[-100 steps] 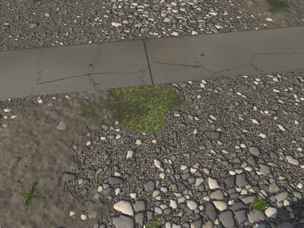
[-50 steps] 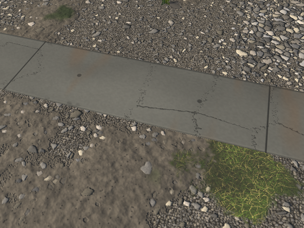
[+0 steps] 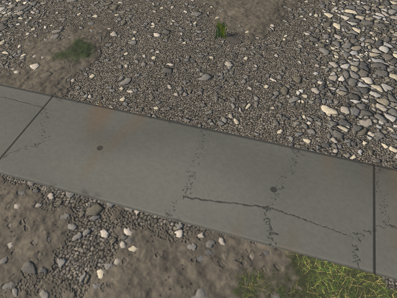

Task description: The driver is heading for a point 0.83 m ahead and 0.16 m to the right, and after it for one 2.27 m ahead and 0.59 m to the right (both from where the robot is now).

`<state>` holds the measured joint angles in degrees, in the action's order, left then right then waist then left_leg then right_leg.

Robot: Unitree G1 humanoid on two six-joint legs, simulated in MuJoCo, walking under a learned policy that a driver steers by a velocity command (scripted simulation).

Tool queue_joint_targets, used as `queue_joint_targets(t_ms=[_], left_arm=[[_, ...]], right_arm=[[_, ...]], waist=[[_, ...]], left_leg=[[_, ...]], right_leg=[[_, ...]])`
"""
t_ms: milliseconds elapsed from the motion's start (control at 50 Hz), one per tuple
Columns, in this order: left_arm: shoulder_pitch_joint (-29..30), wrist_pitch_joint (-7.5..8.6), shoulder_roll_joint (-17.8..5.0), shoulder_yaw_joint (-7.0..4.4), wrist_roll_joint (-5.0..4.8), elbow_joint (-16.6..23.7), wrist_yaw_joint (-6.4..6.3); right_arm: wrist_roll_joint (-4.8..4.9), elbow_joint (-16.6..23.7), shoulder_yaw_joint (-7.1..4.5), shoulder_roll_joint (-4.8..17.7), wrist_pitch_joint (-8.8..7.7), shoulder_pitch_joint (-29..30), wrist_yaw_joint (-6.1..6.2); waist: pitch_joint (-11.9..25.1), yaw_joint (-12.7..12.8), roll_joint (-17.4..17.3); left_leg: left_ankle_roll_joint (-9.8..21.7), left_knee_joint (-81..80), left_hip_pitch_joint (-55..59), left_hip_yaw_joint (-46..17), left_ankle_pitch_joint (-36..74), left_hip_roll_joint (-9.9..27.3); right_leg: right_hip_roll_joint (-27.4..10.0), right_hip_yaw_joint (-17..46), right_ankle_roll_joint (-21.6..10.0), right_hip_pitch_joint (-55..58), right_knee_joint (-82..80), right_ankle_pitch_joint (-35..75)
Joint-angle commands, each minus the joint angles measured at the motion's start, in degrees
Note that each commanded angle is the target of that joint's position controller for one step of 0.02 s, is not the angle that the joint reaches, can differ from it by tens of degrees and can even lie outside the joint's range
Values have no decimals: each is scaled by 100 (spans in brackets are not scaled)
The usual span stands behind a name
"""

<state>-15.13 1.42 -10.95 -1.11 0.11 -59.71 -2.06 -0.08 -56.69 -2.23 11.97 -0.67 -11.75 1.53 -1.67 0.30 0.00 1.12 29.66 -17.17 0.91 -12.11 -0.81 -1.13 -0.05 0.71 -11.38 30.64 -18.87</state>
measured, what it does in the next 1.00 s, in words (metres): walks ahead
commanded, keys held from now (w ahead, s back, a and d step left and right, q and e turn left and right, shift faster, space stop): no key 0.34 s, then w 0.24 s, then w+e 0.42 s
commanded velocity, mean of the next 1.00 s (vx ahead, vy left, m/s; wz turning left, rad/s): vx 0.22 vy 0.00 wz -0.13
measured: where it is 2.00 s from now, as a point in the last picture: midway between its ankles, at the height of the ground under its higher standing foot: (254, 224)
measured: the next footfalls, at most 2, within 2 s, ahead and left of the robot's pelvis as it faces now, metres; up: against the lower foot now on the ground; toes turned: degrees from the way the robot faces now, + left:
right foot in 1.10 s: +0.43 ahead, -0.14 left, +0.00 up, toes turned -17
left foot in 1.66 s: +0.83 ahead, -0.07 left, +0.00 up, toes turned -20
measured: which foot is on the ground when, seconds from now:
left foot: down 0.00-1.00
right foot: down 0.00-0.64, up 0.66-1.00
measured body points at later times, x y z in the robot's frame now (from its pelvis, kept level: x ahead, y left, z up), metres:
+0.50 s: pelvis +0.03 +0.00 +0.00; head +0.02 +0.00 +0.45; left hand +0.00 +0.24 -0.16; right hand +0.07 -0.25 -0.15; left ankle +0.04 +0.11 -0.73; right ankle -0.03 -0.12 -0.73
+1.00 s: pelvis +0.21 +0.00 -0.01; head +0.24 +0.00 +0.44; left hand +0.44 +0.19 -0.12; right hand +0.09 -0.22 -0.15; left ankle +0.05 +0.11 -0.73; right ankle +0.38 -0.15 -0.69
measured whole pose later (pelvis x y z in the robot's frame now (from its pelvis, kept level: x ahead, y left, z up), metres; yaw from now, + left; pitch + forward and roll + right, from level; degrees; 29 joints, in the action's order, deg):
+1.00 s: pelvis +0.21 +0.00 -0.01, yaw -10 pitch +1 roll +1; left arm -2.5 3.2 -12.1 -2.8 -1.7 -48.9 2.6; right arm -0.4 -62.6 -1.4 11.0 -5.5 -25.3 1.6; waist -1.2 -4.0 1.2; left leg 0.4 10.9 9.7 12.5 -22.0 -1.4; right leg -3.6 -2.2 -4.8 -40.2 41.4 -0.2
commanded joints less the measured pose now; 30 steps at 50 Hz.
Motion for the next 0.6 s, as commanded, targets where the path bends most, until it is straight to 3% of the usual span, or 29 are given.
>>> queue_joint_targets(t_ms=[20, 340, 360, 400, 420, 460, 520, 540, 560, 600], left_arm=[[-323, 15, -584, -100, -5, 78, -18], [-449, -32, -406, -75, 6, -154, -50], [-595, -40, -357, -71, -2, -237, -53], [-591, -53, -515, -132, -66, -206, -79], [-585, -25, -544, -144, -93, -144, -93], [-771, 115, -578, -164, -150, -117, -81], [-1219, 286, -952, -301, -189, -198, -11], [-1131, 313, -988, -318, -188, -151, 10], [-974, 342, -966, -310, -187, -90, 33], [-489, 335, -828, -265, -215, 100, 94]], right_arm=[[16, 135, -91, 495, -21, -33, 30], [31, -266, -98, 450, 78, 107, 81], [32, -349, -89, 397, 84, 6, 80], [101, -401, -149, 523, 89, -64, 88], [112, -371, -156, 534, 46, -13, 86], [154, -293, -140, 431, -133, 93, 43], [185, -97, -90, 151, -413, 473, -93], [190, -57, -81, 147, -472, 523, -134], [209, -73, -70, 124, -520, 385, -169], [238, -364, -144, 254, -575, -432, -181]], waist=[[204, 15, -13], [-28, -20, 27], [94, -12, 28], [-233, -32, 121], [-495, -10, 95], [-775, 69, 172], [-792, 229, 978], [-881, 182, 1036], [-904, 43, 1043], [-731, -437, 793]], left_leg=[[240, -262, 713, -252, 1206, 240], [192, -362, 751, -269, 928, 245], [203, -371, 791, -196, 218, 171], [303, -276, 350, -102, -2006, 17], [366, -301, 18, -195, -2601, 64], [429, -150, -372, -308, -2611, 148], [315, 1036, -1184, 229, -1248, -58], [398, 1237, -1243, 178, -1088, 43], [490, 1099, -1089, 135, -1127, 108], [570, 48, 409, 200, -956, -10]], right_leg=[[-140, 121, -157, -431, -570, 1043], [-51, 23, -118, -390, -723, 824], [4, -37, -150, -338, -755, 189], [19, 42, -392, -636, -721, -1526], [-70, 185, -515, -807, -770, -2124], [-365, 640, -745, -840, -928, -2455], [-1384, 2167, -1307, -26, -1767, -2570], [-1664, 2526, -1442, -54, -1914, -2345], [-1729, 2519, -1435, -148, -1815, -1957], [-1188, 1695, -1046, -784, -1245, -924]])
